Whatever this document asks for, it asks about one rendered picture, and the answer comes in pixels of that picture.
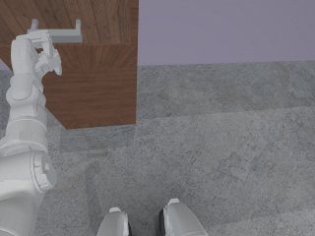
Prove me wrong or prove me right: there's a left robot upper arm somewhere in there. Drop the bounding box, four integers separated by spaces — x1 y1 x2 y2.
0 149 57 236

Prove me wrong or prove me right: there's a right robot thigh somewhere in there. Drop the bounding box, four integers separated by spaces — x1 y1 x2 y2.
163 203 208 236

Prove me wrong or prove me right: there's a robot right shin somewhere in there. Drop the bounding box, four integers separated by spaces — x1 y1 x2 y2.
164 198 179 236

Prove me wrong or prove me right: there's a handle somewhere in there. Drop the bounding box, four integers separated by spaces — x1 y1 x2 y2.
27 19 83 43

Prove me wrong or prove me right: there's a cabinet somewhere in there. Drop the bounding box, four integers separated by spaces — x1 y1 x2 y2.
0 0 139 130

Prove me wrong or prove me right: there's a drawer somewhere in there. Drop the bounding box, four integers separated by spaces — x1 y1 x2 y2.
0 0 130 45

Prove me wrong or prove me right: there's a robot left hand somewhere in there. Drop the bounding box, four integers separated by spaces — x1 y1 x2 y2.
11 29 62 81

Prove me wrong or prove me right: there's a robot left forearm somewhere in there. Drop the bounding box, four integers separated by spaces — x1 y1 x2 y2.
0 74 48 158

